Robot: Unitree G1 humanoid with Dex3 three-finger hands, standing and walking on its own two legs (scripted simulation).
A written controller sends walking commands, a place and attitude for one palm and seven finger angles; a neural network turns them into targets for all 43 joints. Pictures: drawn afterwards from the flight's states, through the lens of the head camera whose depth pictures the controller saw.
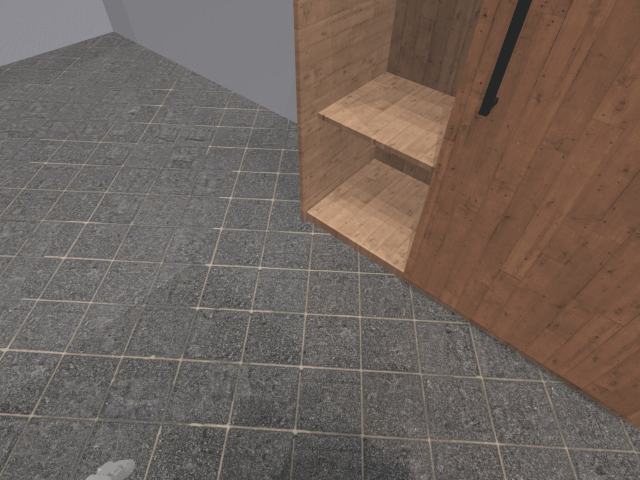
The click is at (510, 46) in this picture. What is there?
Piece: wardrobe's sliding door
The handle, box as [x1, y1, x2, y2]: [478, 0, 531, 116]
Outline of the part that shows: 531,0 518,0 478,113 485,116 488,114 490,108 497,102 498,98 495,95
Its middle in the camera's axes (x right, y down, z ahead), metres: +0.37 -0.40 +0.74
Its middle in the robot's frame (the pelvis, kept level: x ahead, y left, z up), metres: +0.86 -0.32 +0.19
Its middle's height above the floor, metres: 0.96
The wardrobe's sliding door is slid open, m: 0.51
